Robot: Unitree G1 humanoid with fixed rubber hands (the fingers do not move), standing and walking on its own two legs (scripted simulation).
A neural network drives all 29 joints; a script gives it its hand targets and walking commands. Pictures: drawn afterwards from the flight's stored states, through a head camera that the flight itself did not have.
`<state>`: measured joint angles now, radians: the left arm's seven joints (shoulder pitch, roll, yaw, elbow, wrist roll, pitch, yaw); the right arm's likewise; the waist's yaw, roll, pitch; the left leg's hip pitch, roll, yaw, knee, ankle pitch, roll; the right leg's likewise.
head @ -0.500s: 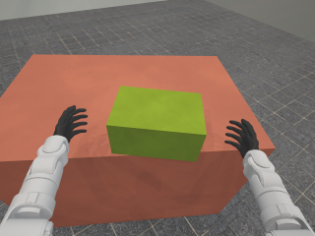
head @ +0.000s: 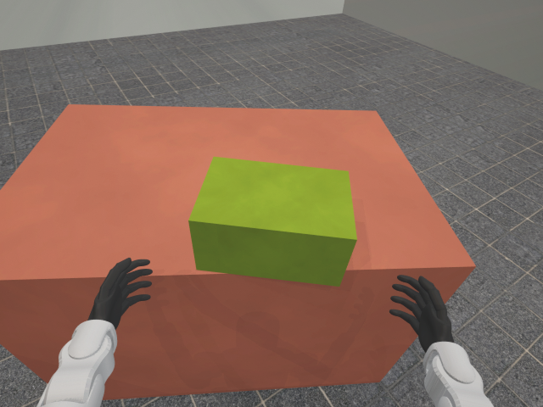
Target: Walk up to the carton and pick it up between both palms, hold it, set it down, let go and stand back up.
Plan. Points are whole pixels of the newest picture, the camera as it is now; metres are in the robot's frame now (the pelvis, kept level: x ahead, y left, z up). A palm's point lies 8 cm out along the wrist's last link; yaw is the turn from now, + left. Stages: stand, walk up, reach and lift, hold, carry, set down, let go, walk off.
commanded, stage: set down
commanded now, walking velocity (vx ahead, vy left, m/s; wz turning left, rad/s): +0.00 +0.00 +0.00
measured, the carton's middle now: (274, 219) +0.48 +0.01 +0.00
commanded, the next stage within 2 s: let go in 1.02 s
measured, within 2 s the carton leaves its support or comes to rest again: neither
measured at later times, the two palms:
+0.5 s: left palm (108, 351) +0.21 +0.25 -0.03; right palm (425, 371) +0.21 -0.23 -0.03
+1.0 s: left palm (115, 400) +0.16 +0.23 -0.07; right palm out of the picture +0.16 -0.23 -0.07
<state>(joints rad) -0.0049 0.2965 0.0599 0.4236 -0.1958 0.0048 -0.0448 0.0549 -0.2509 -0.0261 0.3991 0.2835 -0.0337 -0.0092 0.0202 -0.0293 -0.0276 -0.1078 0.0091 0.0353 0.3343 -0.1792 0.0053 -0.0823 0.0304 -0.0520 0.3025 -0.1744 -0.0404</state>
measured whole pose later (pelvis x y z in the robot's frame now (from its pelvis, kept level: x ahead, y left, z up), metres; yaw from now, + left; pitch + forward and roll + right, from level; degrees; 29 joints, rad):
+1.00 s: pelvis +0.01 +0.00 +0.00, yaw -1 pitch -4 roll +0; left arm 0.23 0.24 0.02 0.49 -0.04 0.07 -0.02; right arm 0.21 -0.17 -0.03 0.62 0.03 -0.14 0.01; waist 0.02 -0.01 0.07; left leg -0.08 0.01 0.04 0.35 -0.20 0.00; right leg -0.07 0.04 -0.02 0.34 -0.21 -0.05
